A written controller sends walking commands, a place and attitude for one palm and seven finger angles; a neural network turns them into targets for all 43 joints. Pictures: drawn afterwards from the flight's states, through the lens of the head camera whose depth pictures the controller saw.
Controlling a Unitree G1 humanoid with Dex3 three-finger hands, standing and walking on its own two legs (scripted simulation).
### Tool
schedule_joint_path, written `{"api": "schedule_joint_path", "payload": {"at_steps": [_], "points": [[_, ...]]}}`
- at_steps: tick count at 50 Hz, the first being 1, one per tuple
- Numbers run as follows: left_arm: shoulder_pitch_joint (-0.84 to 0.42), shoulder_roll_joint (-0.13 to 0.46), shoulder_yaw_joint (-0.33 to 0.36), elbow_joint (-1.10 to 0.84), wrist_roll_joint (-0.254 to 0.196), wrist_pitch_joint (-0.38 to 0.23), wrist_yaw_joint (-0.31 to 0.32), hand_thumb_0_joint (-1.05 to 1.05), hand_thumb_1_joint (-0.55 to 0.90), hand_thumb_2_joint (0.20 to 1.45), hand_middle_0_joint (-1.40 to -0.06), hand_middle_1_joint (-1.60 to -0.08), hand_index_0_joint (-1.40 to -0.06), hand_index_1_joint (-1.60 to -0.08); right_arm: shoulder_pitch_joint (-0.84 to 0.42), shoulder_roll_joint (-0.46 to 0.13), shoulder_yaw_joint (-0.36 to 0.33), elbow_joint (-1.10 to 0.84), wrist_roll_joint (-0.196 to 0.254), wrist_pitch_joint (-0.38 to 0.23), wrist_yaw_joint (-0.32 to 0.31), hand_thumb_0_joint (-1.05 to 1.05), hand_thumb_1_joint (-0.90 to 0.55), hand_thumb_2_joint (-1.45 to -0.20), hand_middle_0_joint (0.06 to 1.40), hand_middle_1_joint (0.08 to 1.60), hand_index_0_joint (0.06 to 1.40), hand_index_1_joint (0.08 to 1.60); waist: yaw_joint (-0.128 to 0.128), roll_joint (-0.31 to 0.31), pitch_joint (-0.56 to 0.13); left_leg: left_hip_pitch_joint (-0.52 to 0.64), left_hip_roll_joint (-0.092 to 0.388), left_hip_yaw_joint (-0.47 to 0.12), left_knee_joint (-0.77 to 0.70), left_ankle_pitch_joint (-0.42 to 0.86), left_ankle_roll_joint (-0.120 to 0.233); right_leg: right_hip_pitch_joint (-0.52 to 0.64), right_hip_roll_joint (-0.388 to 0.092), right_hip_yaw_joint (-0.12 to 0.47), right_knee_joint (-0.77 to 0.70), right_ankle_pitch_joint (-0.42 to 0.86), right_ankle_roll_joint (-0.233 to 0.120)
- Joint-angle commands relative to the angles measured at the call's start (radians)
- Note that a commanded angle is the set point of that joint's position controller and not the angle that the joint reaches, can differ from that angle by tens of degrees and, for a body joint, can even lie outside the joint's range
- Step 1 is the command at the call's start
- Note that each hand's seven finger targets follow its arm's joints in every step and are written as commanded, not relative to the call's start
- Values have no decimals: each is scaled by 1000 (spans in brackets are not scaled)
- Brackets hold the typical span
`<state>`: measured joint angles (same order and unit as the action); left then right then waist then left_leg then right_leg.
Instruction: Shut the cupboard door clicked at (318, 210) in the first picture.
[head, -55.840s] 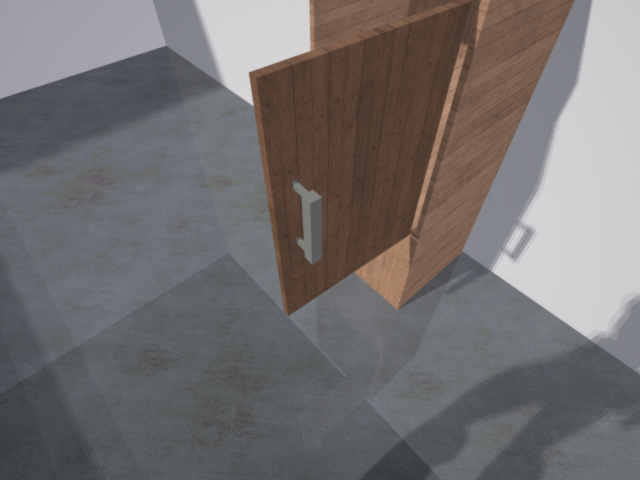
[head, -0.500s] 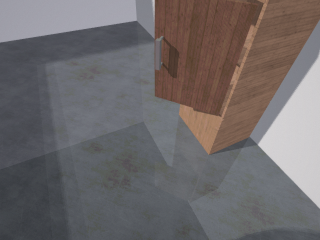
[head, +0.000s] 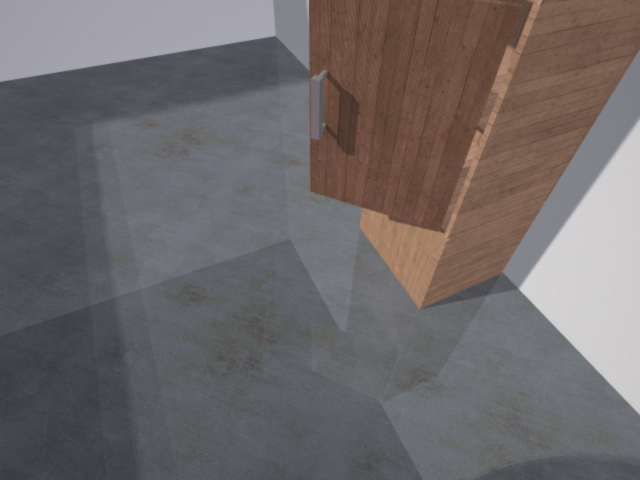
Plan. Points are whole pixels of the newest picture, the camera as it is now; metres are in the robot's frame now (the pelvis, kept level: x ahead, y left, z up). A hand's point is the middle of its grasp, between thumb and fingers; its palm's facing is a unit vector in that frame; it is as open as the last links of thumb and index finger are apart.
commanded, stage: walk to a spot facing it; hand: left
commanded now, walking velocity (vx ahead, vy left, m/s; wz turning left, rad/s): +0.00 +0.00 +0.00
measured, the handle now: (320, 105) +0.95 +0.05 -0.03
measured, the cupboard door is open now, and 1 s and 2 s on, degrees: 41 41 41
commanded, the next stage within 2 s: turn to face it in 1.20 s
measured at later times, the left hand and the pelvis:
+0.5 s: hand out of the picture +0.02 +0.22 -0.20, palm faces +0.20 -0.95 -0.22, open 7.4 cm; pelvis +0.00 +0.02 -0.03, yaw +11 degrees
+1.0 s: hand out of the picture +0.00 +0.20 -0.16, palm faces +0.48 -0.83 -0.29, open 7.4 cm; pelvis +0.05 -0.01 +0.00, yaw +30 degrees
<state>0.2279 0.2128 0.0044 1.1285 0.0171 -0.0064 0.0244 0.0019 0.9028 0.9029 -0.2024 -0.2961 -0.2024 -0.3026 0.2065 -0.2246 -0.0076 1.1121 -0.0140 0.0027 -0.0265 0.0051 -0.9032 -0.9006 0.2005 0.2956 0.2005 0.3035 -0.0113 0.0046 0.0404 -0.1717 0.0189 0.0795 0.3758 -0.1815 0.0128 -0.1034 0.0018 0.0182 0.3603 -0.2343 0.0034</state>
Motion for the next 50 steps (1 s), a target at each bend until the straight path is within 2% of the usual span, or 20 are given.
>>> {"api": "schedule_joint_path", "payload": {"at_steps": [1, 13, 15, 17, 19, 21, 22, 23, 24, 26, 30, 36, 40, 41, 42, 43, 44, 46, 48, 50], "points": [[22, 156, 30, -29, -4, -15, 3, 0, 900, 900, -200, -300, -200, -300, 8, -153, -28, -36, 2, -13, -6, 0, -900, -900, 200, 300, 200, 300, 1, 2, 16, 60, 105, -113, -71, 76, 17, -90, -95, 78, -79, 117, -42], [55, 157, 58, -82, -4, 13, 16, 0, 900, 900, -200, -300, -200, -300, 12, -104, -33, -88, 4, 18, 2, 0, -900, -900, 200, 300, 200, 300, 19, -38, -27, -64, 57, -116, 105, 197, 2, -27, -167, 24, 47, 275, -51], [60, 180, 74, -109, -2, 16, 18, 0, 900, 900, -200, -300, -200, -300, 11, -89, -42, -114, 2, 26, 5, 0, -900, -900, 200, 300, 200, 300, 24, -109, -32, -132, 14, -80, 230, 101, -13, -3, -246, 63, 36, 327, -104], [49, 183, 83, -138, 3, 17, 22, 0, 900, 900, -200, -300, -200, -300, -2, -79, -51, -144, -2, 38, 7, 0, -900, -900, 200, 300, 200, 300, 28, -178, -2, -217, -1, -61, 419, -230, -23, -3, -334, 85, 24, 441, -181], [8, 187, 93, -167, 12, 18, 26, 0, 900, 900, -200, -300, -200, -300, 5, -73, -58, -168, 3, 40, 13, 0, -900, -900, 200, 300, 200, 300, 8, -174, 29, -233, 37, -69, 443, -317, -25, -29, -374, 43, 67, 512, -197], [-11, 189, 97, -192, 8, 18, 22, 0, 900, 900, -200, -300, -200, -300, 52, -71, -57, -170, 2, 35, 22, 0, -900, -900, 200, 300, 200, 300, -19, -103, 3, -123, 42, -52, 223, -125, -24, -65, -322, -45, 192, 482, -122], [4, 169, 97, -204, 1, 24, 19, 0, 900, 900, -200, -300, -200, -300, 105, -109, -62, -167, -5, 26, 23, 0, -900, -900, 200, 300, 200, 300, -38, 45, -39, -2, 107, -169, 82, 192, 20, -171, -231, -117, 338, 299, -40], [21, 112, 84, -227, -6, 29, 13, 0, 900, 900, -200, -300, -200, -300, 140, -196, -80, -168, -14, 23, 20, 0, -900, -900, 200, 300, 200, 300, -38, 312, -45, 70, 295, -451, 6, 500, 128, -326, -84, -170, 528, -218, 43], [-43, 115, 78, -252, 3, 40, 21, 0, 900, 900, -200, -300, -200, -300, 185, -209, -87, -153, -21, 30, 11, 0, -900, -900, 200, 300, 200, 300, -74, 280, -47, 15, 332, -549, -84, 351, 180, -347, -49, -62, 684, -412, 28], [-87, 116, 87, -259, 6, 43, 14, 0, 900, 900, -200, -300, -200, -300, 127, -198, -85, -174, -20, 28, 0, 0, -900, -900, 200, 300, 200, 300, -42, 162, 2, -60, 294, -536, -111, 71, 172, -429, -81, 20, 777, -278, 25], [-47, 91, 85, -255, 4, 25, -6, 0, 900, 900, -200, -300, -200, -300, 79, -170, -80, -202, -18, 14, -3, 0, -900, -900, 200, 300, 200, 300, -16, 87, -89, 19, 206, -444, -92, -10, 156, -424, -67, 14, 667, -165, 44], [-82, 89, 80, -293, 8, 19, -20, 0, 900, 900, -200, -300, -200, -300, 93, -200, -97, -205, -23, 21, 9, 0, -900, -900, 200, 300, 200, 300, -36, 147, -44, -45, 164, -524, -143, -354, 155, -386, -19, -31, 469, -185, 42], [26, 103, 83, -269, 8, 10, -26, 0, 900, 900, -200, -300, -200, -300, 39, -200, -107, -225, -19, 25, 14, 0, -900, -900, 200, 300, 200, 300, 18, 155, -54, -200, 94, -515, -89, -431, 127, -125, 35, -75, 220, -128, 32], [109, 125, 93, -249, 12, 5, -25, 0, 900, 900, -200, -300, -200, -300, -2, -184, -104, -240, -14, 27, 14, 0, -900, -900, 200, 300, 200, 300, 66, 109, -48, -364, 42, -461, -15, -475, 96, 61, 18, -61, 97, -125, 25], [175, 196, 111, -241, 26, -6, -13, 0, 900, 900, -200, -300, -200, -300, -1, -115, -93, -258, -3, 26, 18, 0, -900, -900, 200, 300, 200, 300, 100, -118, -58, -596, -65, -314, 258, -475, 31, 253, -183, 178, -111, -370, -39], [184, 276, 118, -253, 24, -7, 0, 0, 900, 900, -200, -300, -200, -300, -22, -70, -81, -288, -6, 14, 24, 0, -900, -900, 200, 300, 200, 300, 112, -300, -28, -710, -135, -135, 600, -419, -28, 208, -480, 552, -270, -571, -140], [99, 249, 115, -267, 4, -5, 3, 0, 900, 900, -200, -300, -200, -300, -14, -113, -94, -292, -25, 17, 30, 0, -900, -900, 200, 300, 200, 300, 38, -137, -1, -648, -45, -169, 756, -333, -23, 71, -502, 474, -244, -493, -165], [-4, 172, 98, -286, 6, -28, 1, 0, 900, 900, -200, -300, -200, -300, -9, -92, -93, -270, -24, 28, 50, 0, -900, -900, 200, 300, 200, 300, -8, -149, 70, -597, 23, -146, 862, -200, -33, -89, -402, 287, -225, -412, -134], [4, 118, 84, -265, 7, -45, -1, 0, 900, 900, -200, -300, -200, -300, -2, -67, -86, -264, -19, 28, 65, 0, -900, -900, 200, 300, 200, 300, -24, -148, 82, -556, 41, -109, 832, -112, -43, -74, -325, 72, -180, -115, -109], [85, 112, 81, -236, 7, -52, 2, 0, 900, 900, -200, -300, -200, -300, -28, -52, -78, -267, -13, 29, 66, 0, -900, -900, 200, 300, 200, 300, 0, -150, 55, -556, 34, -62, 762, -115, -50, 33, -309, -42, -104, 255, -104]]}}
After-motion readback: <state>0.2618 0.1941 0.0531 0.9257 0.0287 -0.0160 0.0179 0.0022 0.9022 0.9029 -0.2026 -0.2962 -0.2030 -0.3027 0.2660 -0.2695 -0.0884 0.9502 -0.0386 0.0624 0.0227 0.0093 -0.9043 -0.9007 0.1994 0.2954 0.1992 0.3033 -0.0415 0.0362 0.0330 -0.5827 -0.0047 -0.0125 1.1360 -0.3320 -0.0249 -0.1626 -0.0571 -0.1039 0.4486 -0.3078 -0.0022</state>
